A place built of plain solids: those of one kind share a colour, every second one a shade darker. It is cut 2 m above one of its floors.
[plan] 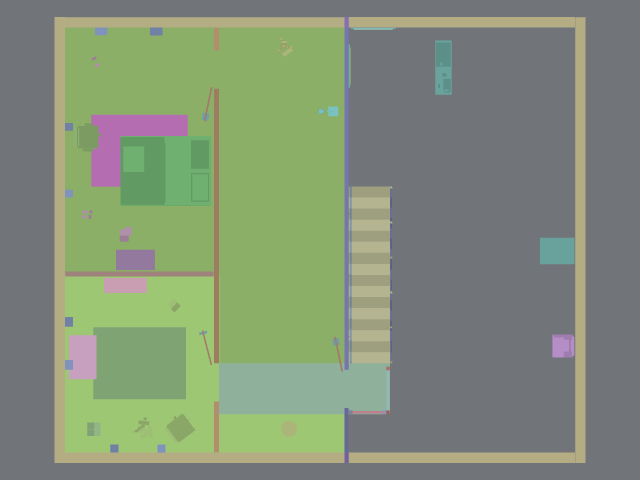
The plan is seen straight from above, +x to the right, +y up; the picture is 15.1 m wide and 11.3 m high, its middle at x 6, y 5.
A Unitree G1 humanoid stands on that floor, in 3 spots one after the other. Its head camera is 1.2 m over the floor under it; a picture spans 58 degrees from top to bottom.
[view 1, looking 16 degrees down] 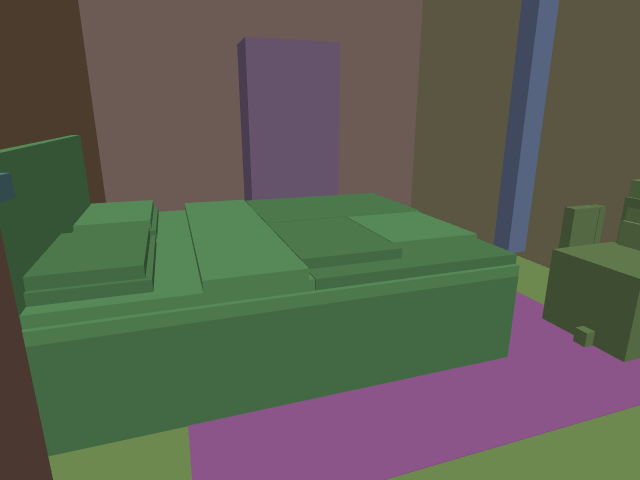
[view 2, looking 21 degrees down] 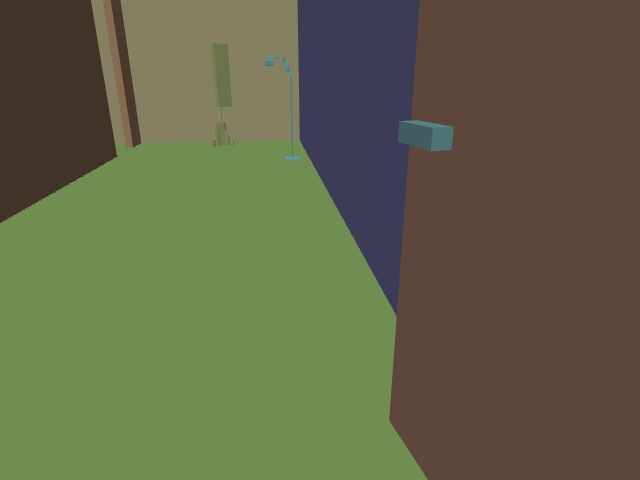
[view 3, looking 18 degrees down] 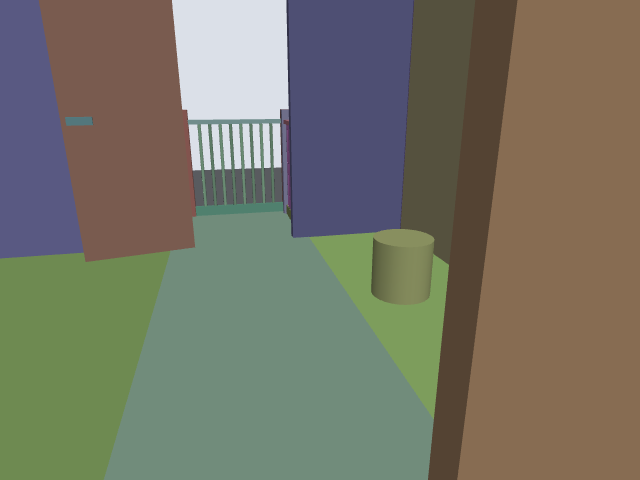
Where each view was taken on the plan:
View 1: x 2.86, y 9.01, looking -109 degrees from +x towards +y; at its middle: bedstead_bedroom_bed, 2.17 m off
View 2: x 5.93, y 1.50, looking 83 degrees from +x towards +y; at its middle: upper_floor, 3.35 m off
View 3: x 2.86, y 1.65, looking -13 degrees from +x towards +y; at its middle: upper_floor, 3.89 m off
